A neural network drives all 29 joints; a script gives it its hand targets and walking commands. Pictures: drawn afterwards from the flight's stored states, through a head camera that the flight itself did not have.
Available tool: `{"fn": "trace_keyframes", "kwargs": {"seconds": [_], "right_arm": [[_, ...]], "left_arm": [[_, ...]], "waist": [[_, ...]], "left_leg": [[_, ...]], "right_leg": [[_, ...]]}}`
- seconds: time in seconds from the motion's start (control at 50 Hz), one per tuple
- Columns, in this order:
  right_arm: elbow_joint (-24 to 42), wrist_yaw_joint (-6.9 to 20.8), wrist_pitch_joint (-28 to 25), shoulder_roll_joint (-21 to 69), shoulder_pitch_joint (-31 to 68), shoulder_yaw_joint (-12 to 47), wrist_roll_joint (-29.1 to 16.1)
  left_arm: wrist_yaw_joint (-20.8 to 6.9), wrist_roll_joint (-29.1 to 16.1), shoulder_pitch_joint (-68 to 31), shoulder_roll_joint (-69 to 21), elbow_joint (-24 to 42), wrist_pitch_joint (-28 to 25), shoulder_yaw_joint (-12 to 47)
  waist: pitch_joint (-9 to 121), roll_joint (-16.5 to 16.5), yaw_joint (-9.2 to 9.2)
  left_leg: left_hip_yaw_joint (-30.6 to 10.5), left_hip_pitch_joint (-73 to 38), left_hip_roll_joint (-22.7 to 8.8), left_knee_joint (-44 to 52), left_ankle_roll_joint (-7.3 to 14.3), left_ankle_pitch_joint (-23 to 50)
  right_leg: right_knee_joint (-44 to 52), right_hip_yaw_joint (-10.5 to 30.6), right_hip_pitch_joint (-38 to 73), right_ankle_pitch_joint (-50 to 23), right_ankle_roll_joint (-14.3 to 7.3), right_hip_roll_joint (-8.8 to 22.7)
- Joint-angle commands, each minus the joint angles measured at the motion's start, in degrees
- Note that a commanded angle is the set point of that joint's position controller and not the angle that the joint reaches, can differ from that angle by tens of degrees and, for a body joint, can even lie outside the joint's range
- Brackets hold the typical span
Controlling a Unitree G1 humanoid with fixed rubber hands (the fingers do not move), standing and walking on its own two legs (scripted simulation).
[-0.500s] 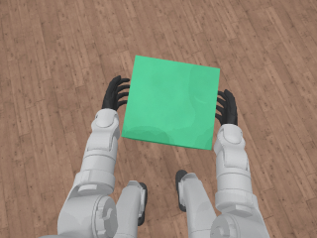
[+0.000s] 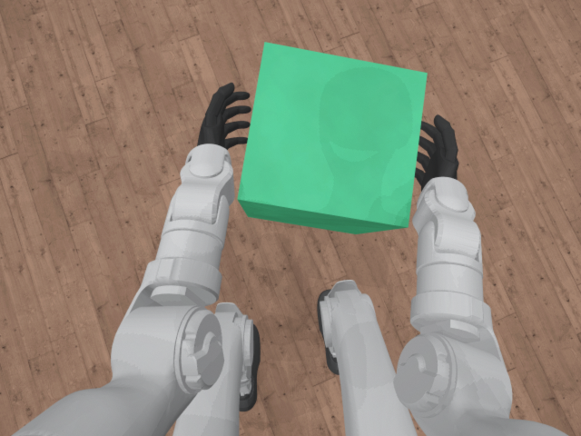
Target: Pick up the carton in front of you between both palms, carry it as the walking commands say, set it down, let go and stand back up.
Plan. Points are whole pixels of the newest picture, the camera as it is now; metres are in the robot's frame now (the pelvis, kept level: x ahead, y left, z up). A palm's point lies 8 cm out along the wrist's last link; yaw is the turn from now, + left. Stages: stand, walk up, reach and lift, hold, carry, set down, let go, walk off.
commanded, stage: set down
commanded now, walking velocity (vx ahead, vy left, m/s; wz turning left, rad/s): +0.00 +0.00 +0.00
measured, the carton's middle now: (320, 159) +0.48 -0.10 -0.18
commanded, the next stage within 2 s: none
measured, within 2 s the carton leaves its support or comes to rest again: rests again in 1.08 s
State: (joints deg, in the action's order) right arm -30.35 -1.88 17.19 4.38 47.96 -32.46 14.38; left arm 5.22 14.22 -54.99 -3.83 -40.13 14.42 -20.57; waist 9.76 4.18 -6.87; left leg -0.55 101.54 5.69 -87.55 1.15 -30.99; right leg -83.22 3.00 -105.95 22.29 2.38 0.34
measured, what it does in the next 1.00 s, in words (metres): lowers itself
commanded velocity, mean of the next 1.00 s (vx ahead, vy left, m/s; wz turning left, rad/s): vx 0.00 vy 0.00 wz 0.00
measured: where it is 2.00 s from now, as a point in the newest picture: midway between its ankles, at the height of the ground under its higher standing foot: (291, 363)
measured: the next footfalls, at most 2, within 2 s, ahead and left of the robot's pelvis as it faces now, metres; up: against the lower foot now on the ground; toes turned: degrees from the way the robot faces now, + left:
none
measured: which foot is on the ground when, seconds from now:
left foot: down 0.00-1.00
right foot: down 0.00-1.00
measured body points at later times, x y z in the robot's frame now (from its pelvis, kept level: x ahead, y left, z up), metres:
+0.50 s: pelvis -0.03 -0.01 -0.11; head +0.31 -0.05 +0.18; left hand +0.54 +0.01 -0.24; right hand +0.44 -0.27 -0.25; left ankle +0.05 +0.10 -0.53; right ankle +0.11 -0.14 -0.53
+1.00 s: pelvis -0.02 +0.00 -0.17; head +0.35 -0.03 +0.07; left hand +0.57 -0.01 -0.35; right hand +0.45 -0.29 -0.34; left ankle +0.05 +0.10 -0.53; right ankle +0.11 -0.14 -0.53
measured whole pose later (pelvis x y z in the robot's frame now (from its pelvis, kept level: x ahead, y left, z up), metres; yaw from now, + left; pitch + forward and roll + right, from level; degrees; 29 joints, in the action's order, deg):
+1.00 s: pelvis -0.02 +0.00 -0.17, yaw -1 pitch +42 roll -3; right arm -43.4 -3.8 16.4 -6.8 74.1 -30.7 1.9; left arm 6.8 3.4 -90.9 15.4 -63.3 14.4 -2.6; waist -16.7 2.4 -12.8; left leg -1.3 127.1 6.9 -123.4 0.2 -38.5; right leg -116.2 0.9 -131.2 27.4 3.0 0.0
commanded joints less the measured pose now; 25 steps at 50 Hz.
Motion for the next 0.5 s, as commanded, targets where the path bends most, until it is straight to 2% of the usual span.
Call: {"fn": "trace_keyframes", "kwargs": {"seconds": [0.0, 0.24, 0.36, 0.48], "right_arm": [[-1.2, 14.3, -1.1, 45.4, 37.8, 31.8, -8.1], [-2.0, 12.0, 0.3, 41.5, 50.3, 28.0, -8.7], [-1.9, 11.3, -0.2, 38.4, 55.6, 26.2, -9.0], [-1.2, 10.7, -1.0, 34.9, 60.4, 25.5, -10.4]], "left_arm": [[-12.0, -6.7, -31.8, -50.8, -3.2, -0.8, 27.5], [-12.6, -7.2, -43.1, -44.5, -10.1, 0.9, 22.8], [-12.9, -7.7, -47.7, -40.6, -13.5, 0.9, 21.3], [-12.9, -9.3, -51.9, -37.4, -15.5, 0.8, 22.5]], "waist": [[56.7, 1.7, -4.21], [54.9, 1.2, -5.98], [53.4, 1.6, -7.03], [52.4, 2.8, -8.52]], "left_leg": [[-0.3, -20.1, 6.2, 6.9, -2.1, 16.7], [2.2, -6.2, 7.2, -3.1, -1.1, 7.3], [2.8, -1.6, 6.9, -7.6, -0.8, 5.5], [2.8, -0.1, 6.4, -12.2, -0.9, 5.4]], "right_leg": [[-1.1, -6.5, 36.2, -21.0, 0.2, -8.0], [-8.8, -7.5, 32.5, -15.9, 1.2, -7.5], [-12.6, -8.0, 30.3, -15.0, 1.5, -7.0], [-16.8, -8.7, 28.5, -15.5, 1.7, -6.1]]}}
